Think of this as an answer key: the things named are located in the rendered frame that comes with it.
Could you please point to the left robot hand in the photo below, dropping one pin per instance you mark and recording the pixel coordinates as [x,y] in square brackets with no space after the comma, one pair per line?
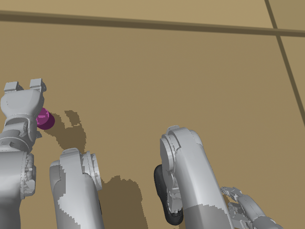
[27,102]

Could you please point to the right robot foot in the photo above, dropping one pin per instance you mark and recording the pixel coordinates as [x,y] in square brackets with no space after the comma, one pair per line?
[171,218]

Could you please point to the right robot arm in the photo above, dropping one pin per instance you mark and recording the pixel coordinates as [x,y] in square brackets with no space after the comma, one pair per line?
[265,223]

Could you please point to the right robot hand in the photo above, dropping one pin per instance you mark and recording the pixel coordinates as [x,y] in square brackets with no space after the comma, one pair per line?
[245,212]

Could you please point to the left robot arm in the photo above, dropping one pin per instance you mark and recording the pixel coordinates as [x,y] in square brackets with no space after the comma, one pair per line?
[17,170]

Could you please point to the tin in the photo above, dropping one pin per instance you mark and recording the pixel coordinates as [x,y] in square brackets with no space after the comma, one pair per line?
[45,120]

